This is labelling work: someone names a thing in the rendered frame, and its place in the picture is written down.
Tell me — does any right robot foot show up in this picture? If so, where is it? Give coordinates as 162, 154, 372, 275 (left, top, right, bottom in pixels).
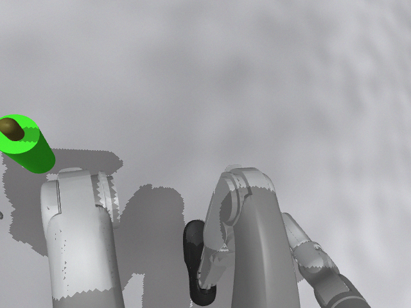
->
183, 220, 216, 306

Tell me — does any right robot arm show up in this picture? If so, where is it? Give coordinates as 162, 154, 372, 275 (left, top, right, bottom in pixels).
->
293, 241, 371, 308

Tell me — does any right robot hand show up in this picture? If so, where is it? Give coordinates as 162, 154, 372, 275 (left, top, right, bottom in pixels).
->
281, 212, 311, 256

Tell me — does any bottle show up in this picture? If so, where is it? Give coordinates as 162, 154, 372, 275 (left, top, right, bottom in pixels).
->
0, 114, 55, 174

